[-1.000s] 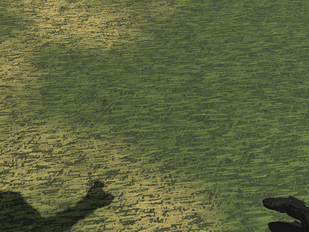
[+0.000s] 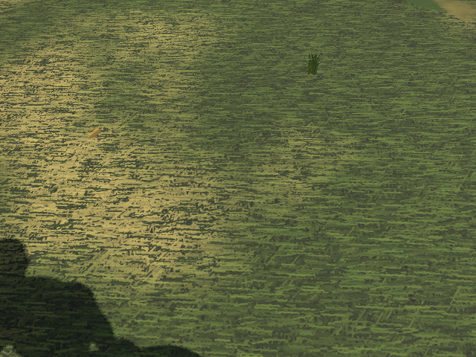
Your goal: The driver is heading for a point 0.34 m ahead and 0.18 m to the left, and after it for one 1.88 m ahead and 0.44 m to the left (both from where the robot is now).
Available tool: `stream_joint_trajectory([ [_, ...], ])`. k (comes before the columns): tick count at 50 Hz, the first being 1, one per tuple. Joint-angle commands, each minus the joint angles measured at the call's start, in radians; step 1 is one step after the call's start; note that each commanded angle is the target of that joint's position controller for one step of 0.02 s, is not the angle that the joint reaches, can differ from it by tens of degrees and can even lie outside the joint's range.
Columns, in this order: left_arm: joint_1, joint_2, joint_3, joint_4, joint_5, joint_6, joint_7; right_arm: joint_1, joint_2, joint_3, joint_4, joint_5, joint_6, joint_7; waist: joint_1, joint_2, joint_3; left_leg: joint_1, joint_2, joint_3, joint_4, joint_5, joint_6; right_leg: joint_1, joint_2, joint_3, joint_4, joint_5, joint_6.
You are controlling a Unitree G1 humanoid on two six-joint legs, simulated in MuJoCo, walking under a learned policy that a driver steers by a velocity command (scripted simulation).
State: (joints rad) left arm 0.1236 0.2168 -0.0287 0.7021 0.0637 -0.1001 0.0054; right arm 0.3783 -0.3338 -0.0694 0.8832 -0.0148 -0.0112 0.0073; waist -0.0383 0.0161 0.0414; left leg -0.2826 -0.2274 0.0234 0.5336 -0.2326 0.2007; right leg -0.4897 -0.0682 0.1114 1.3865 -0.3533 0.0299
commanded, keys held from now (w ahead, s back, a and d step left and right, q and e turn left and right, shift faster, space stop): w+q+shift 0.36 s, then q+shift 0.20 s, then shift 0.44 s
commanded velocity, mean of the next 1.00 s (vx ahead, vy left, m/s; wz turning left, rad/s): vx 0.58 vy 0.00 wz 0.73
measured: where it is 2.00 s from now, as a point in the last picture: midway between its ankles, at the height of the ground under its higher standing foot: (241, 277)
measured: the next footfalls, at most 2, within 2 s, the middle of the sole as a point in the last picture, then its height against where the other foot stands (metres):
right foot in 0.26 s outside the picture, level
left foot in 0.66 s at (203, 296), level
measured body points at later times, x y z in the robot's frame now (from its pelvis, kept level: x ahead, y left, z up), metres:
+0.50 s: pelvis +0.43 -0.05 +0.02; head +0.47 -0.05 +0.47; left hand +0.31 +0.22 -0.09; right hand +0.76 -0.21 -0.05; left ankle +0.46 +0.06 -0.64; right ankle +0.43 -0.20 -0.72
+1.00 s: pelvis +0.67 +0.02 +0.01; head +0.69 +0.04 +0.46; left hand +0.62 +0.33 -0.09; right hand +0.96 -0.09 -0.09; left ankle +0.65 +0.12 -0.72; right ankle +0.83 -0.07 -0.70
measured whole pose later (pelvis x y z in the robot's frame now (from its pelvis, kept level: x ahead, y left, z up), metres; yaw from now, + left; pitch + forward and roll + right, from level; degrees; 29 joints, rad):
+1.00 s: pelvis +0.67 +0.02 +0.01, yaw +42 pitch +2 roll +1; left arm 0.13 0.28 0.02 0.69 0.00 -0.01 0.04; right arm 0.15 -0.27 -0.04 0.69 -0.01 0.01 0.00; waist -0.03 -0.03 0.04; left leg -0.37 -0.10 -0.04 0.52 -0.18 0.07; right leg -0.51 -0.07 0.06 0.77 -0.24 0.08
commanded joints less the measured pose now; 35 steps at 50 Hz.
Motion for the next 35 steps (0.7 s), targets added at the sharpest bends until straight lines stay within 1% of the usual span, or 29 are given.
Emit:
stream_joint_trajectory([
  [1, 0.041, 0.14, 0.024, -0.082, 0.019, 0.036, -0.007, -0.034, -0.126, -0.026, -0.089, 0.01, -0.056, -0.006, 0.089, -0.108, 0.057, -0.101, 0.269, -0.447, -0.37, 0.008, 0.163, -0.11, -0.061, -0.054, -0.218, -0.001, 0.038],
  [3, -0.085, 0.119, 0.011, -0.138, 0.0, 0.037, -0.021, -0.031, -0.138, -0.034, -0.098, 0.009, -0.067, -0.004, 0.054, -0.06, 0.076, -0.187, 0.217, -0.386, -0.391, 0.077, 0.136, -0.033, -0.061, -0.092, -0.439, 0.17, 0.051],
  [5, -0.166, 0.098, 0.001, -0.167, -0.027, 0.033, -0.027, -0.007, -0.146, -0.045, -0.102, 0.015, -0.067, 0.005, -0.002, -0.012, 0.058, -0.151, 0.188, -0.366, -0.376, 0.171, 0.084, 0.037, -0.026, -0.111, -0.639, 0.365, 0.043],
  [7, -0.193, 0.115, 0.006, -0.179, -0.041, 0.028, -0.026, 0.025, -0.16, -0.056, -0.103, 0.02, -0.065, 0.013, -0.041, 0.023, 0.016, -0.043, 0.207, -0.387, -0.335, 0.299, 0.053, 0.077, 0.01, -0.113, -0.744, 0.446, 0.029],
  [9, -0.191, 0.146, 0.016, -0.186, -0.041, 0.021, -0.02, 0.033, -0.168, -0.063, -0.109, 0.017, -0.06, 0.007, -0.043, 0.042, -0.01, 0.066, 0.232, -0.421, -0.261, 0.372, 0.021, 0.116, 0.031, -0.088, -0.844, 0.419, 0.017],
  [10, -0.146, 0.172, 0.028, -0.173, -0.04, 0.017, -0.014, 0.022, -0.18, -0.067, -0.114, 0.013, -0.059, 0.003, -0.021, 0.046, -0.041, 0.111, 0.238, -0.436, -0.192, 0.46, 0.001, 0.176, 0.053, -0.08, -0.874, 0.367, 0.01],
  [11, -0.041, 0.219, 0.049, -0.143, -0.042, 0.013, -0.003, 0.007, -0.205, -0.071, -0.12, 0.005, -0.06, 0.003, 0.033, 0.035, -0.116, 0.142, 0.234, -0.433, -0.057, 0.582, -0.022, 0.293, 0.08, -0.081, -0.87, 0.264, -0.003],
  [12, 0.148, 0.258, 0.07, -0.1, -0.04, 0.007, 0.01, -0.041, -0.228, -0.074, -0.127, 0.003, -0.064, 0.007, 0.154, 0.008, -0.214, 0.091, 0.197, -0.395, 0.168, 0.611, -0.048, 0.5, 0.07, -0.09, -0.868, 0.197, -0.016],
  [13, 0.379, 0.327, 0.1, -0.063, -0.02, 0.003, 0.033, -0.08, -0.151, -0.052, -0.155, 0.003, -0.078, 0.008, 0.254, -0.06, -0.339, -0.064, 0.151, -0.331, 0.485, 0.417, -0.063, 0.75, -0.093, 0.057, -0.853, -0.071, -0.046],
  [14, 0.395, 0.408, 0.118, -0.061, 0.025, 0.005, 0.036, 0.01, 0.027, -0.006, -0.209, 0.042, -0.082, 0.004, 0.159, -0.361, -0.443, -0.37, 0.048, -0.219, 0.783, -0.324, -0.089, 0.961, -0.402, 0.578, -1.035, -0.417, -0.117],
  [15, 0.286, 0.378, 0.128, -0.067, 0.003, 0.019, 0.029, 0.005, -0.028, 0.008, -0.223, 0.03, -0.067, -0.001, 0.114, -0.382, -0.403, -0.515, 0.129, -0.161, 0.897, -0.232, -0.076, 0.876, -0.419, 0.83, -1.163, -0.598, -0.168],
  [16, 0.19, 0.268, 0.107, -0.084, -0.008, 0.024, 0.026, -0.088, -0.09, -0.003, -0.209, 0.004, -0.049, 0.0, 0.118, -0.21, -0.236, -0.548, 0.197, -0.128, 0.889, -0.122, -0.079, 0.728, -0.357, 0.634, -1.151, -0.542, -0.156],
  [17, 0.167, 0.211, 0.094, -0.069, -0.012, 0.027, 0.02, -0.134, -0.1, -0.007, -0.211, -0.011, -0.04, 0.014, 0.111, -0.101, -0.148, -0.526, 0.236, -0.11, 0.834, -0.066, -0.088, 0.614, -0.304, 0.436, -1.131, -0.326, -0.14],
  [18, 0.187, 0.189, 0.088, -0.04, -0.01, 0.027, 0.018, -0.174, -0.086, -0.006, -0.219, -0.019, -0.03, 0.031, 0.105, -0.075, -0.095, -0.5, 0.265, -0.108, 0.802, -0.052, -0.097, 0.536, -0.254, 0.288, -1.137, -0.148, -0.116],
  [19, 0.208, 0.166, 0.08, -0.01, -0.013, 0.019, 0.02, -0.181, -0.062, -0.002, -0.234, -0.024, -0.015, 0.044, 0.083, -0.104, -0.048, -0.488, 0.284, -0.106, 0.783, -0.054, -0.113, 0.479, -0.236, 0.185, -1.138, 0.034, -0.112],
  [20, 0.229, 0.136, 0.072, 0.018, -0.023, 0.009, 0.013, -0.198, -0.039, 0.005, -0.247, -0.024, 0.001, 0.048, 0.067, -0.111, -0.015, -0.492, 0.296, -0.093, 0.774, -0.069, -0.126, 0.455, -0.225, 0.097, -1.127, 0.284, -0.104],
  [22, 0.226, 0.133, 0.074, 0.04, -0.048, -0.009, -0.003, -0.234, -0.017, 0.014, -0.291, -0.026, 0.018, 0.048, 0.035, -0.119, -0.008, -0.493, 0.288, -0.054, 0.714, -0.05, -0.142, 0.431, -0.213, -0.055, -1.106, 0.71, -0.097],
  [23, 0.2, 0.144, 0.076, 0.042, -0.053, -0.014, -0.005, -0.26, -0.011, 0.02, -0.315, -0.026, 0.019, 0.051, 0.018, -0.131, -0.004, -0.473, 0.28, -0.035, 0.639, -0.002, -0.147, 0.402, -0.2, -0.123, -1.121, 0.792, -0.095],
  [24, 0.163, 0.154, 0.079, 0.041, -0.056, -0.015, -0.004, -0.284, -0.006, 0.025, -0.334, -0.023, 0.019, 0.057, 0.002, -0.146, 0.01, -0.433, 0.276, -0.016, 0.531, 0.057, -0.151, 0.363, -0.18, -0.188, -1.138, 0.804, -0.089],
  [25, -0.007, 0.224, 0.11, -0.024, -0.084, -0.006, 0.024, -0.246, -0.021, 0.013, -0.323, 0.093, -0.003, 0.044, -0.02, -0.183, 0.037, -0.412, 0.298, -0.024, 0.415, 0.127, -0.172, 0.343, -0.138, -0.23, -1.156, 0.7, -0.089],
  [26, -0.034, 0.24, 0.113, -0.04, -0.088, -0.002, 0.041, -0.269, -0.034, 0.016, -0.321, 0.087, -0.015, 0.049, -0.016, -0.144, 0.024, -0.315, 0.291, 0.002, 0.292, 0.218, -0.178, 0.304, -0.127, -0.27, -1.156, 0.698, -0.081],
  [27, -0.009, 0.26, 0.12, -0.032, -0.084, -0.001, 0.054, -0.282, -0.036, 0.01, -0.321, 0.061, -0.021, 0.056, -0.011, -0.109, 0.001, -0.214, 0.259, 0.042, 0.204, 0.29, -0.178, 0.294, -0.114, -0.303, -1.129, 0.757, -0.07],
  [28, 0.028, 0.289, 0.13, -0.023, -0.081, 0.001, 0.062, -0.264, -0.047, 0.0, -0.315, 0.046, -0.022, 0.061, -0.014, -0.098, -0.037, -0.132, 0.215, 0.08, 0.166, 0.312, -0.169, 0.325, -0.11, -0.317, -1.076, 0.877, -0.06],
  [30, 0.073, 0.329, 0.146, -0.017, -0.102, 0.005, 0.063, -0.201, -0.082, -0.021, -0.306, 0.032, -0.016, 0.068, -0.046, -0.119, -0.089, 0.011, 0.156, 0.092, 0.132, 0.259, -0.124, 0.354, -0.129, -0.305, -0.929, 1.082, -0.059],
  [31, 0.076, 0.336, 0.151, -0.021, -0.113, 0.009, 0.059, -0.117, -0.122, -0.042, -0.292, 0.029, -0.011, 0.067, -0.09, -0.117, -0.126, 0.117, 0.143, 0.069, 0.105, 0.249, -0.085, 0.344, -0.14, -0.291, -0.793, 1.102, -0.063],
  [32, 0.064, 0.308, 0.143, -0.03, -0.119, 0.011, 0.052, 0.004, -0.162, -0.067, -0.262, 0.027, -0.007, 0.057, -0.154, -0.073, -0.173, 0.282, 0.144, 0.03, 0.014, 0.35, -0.04, 0.281, -0.114, -0.289, -0.582, 0.958, -0.045],
  [33, 0.136, 0.199, 0.114, -0.026, -0.09, 0.013, 0.038, -0.016, -0.183, -0.067, -0.252, 0.033, -0.005, 0.034, -0.099, 0.129, -0.15, 0.424, 0.241, -0.102, -0.047, 0.613, 0.011, 0.092, 0.004, -0.28, -0.261, 0.069, -0.002],
  [34, 0.303, 0.141, 0.081, -0.055, -0.054, 0.009, 0.025, -0.116, -0.263, -0.058, -0.33, -0.028, -0.019, 0.017, 0.034, 0.337, -0.331, 0.657, 0.557, -0.59, 0.042, 1.126, 0.242, -0.173, 0.131, -0.168, 0.165, -0.392, 0.045],
  [35, 0.303, 0.265, 0.09, -0.047, -0.067, 0.003, 0.008, -0.13, -0.209, -0.045, -0.367, -0.029, -0.022, 0.022, -0.03, 0.171, -0.566, 0.71, 0.646, -0.667, -0.016, 1.096, 0.325, -0.181, 0.083, 0.029, 0.25, -0.317, 0.045],
])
